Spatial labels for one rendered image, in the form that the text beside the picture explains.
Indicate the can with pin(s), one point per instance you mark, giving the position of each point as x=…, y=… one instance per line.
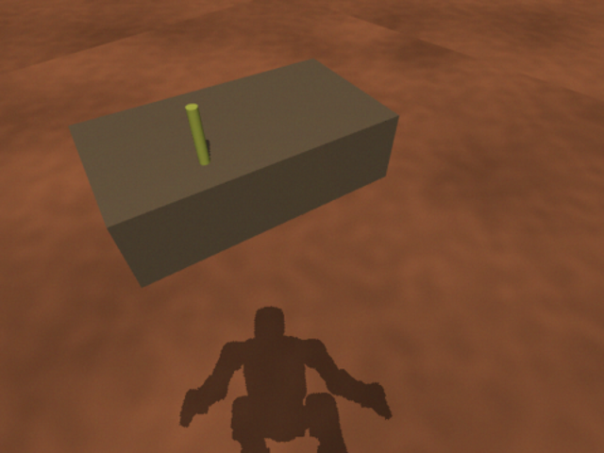
x=198, y=134

